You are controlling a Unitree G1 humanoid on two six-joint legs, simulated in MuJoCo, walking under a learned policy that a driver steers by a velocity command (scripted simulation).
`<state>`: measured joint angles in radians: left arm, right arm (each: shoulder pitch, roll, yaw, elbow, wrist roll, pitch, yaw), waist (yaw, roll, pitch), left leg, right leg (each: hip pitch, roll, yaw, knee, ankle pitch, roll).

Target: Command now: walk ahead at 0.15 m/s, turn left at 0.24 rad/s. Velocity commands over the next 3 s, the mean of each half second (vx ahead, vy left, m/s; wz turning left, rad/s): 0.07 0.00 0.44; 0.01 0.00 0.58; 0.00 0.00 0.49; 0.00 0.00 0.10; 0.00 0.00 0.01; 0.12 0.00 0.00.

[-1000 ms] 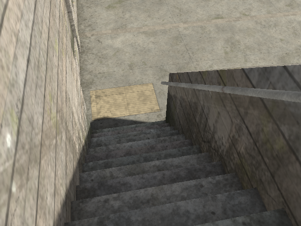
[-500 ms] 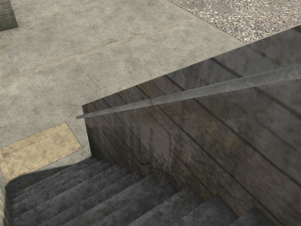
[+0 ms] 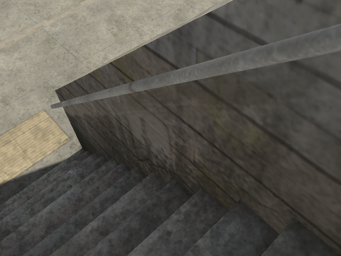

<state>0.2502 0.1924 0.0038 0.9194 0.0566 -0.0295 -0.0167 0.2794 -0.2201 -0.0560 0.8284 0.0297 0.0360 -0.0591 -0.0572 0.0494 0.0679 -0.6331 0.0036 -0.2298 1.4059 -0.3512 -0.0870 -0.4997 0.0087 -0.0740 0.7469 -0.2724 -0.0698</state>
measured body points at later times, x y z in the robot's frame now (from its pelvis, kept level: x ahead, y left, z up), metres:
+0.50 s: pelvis +0.10 +0.13 -0.20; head +0.12 +0.16 +0.25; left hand +0.18 +0.44 -0.31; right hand +0.23 -0.14 -0.30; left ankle +0.09 +0.23 -0.92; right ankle +0.09 -0.01 -0.55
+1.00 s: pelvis +0.15 +0.11 -0.19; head +0.14 +0.15 +0.25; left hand +0.29 +0.42 -0.23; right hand +0.38 -0.08 -0.27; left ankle +0.09 +0.23 -0.92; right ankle +0.32 +0.01 -0.72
